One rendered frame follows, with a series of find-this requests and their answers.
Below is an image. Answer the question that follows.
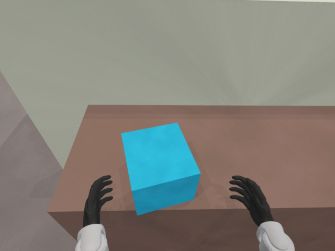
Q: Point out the left robot hand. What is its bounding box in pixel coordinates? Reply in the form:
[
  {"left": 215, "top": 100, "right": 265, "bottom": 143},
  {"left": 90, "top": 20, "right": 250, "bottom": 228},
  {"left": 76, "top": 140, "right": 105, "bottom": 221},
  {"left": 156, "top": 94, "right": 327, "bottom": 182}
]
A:
[{"left": 83, "top": 175, "right": 113, "bottom": 227}]

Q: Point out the right robot hand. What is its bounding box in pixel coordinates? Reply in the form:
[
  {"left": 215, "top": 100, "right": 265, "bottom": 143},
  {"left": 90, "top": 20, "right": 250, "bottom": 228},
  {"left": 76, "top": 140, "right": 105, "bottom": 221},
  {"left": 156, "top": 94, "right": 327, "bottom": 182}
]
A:
[{"left": 229, "top": 176, "right": 274, "bottom": 227}]

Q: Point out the robot left forearm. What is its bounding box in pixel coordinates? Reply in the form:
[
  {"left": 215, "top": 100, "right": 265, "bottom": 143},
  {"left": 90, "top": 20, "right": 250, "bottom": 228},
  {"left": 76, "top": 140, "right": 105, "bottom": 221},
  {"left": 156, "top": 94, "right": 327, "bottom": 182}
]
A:
[{"left": 75, "top": 224, "right": 109, "bottom": 251}]

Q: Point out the carton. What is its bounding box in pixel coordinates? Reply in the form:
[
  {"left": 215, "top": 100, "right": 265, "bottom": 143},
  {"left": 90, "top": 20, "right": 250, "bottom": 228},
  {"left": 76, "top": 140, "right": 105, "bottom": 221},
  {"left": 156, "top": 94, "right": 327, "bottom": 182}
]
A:
[{"left": 121, "top": 123, "right": 201, "bottom": 215}]

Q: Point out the robot right forearm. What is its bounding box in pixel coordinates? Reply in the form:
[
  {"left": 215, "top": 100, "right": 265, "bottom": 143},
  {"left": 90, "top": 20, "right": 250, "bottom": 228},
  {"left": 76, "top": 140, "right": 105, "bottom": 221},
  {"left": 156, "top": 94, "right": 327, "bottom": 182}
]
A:
[{"left": 256, "top": 221, "right": 295, "bottom": 251}]

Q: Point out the pedestal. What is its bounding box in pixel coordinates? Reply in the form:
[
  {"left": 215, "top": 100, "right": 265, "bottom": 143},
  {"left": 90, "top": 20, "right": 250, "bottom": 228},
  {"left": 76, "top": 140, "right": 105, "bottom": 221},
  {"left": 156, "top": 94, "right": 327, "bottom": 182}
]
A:
[{"left": 47, "top": 105, "right": 335, "bottom": 251}]

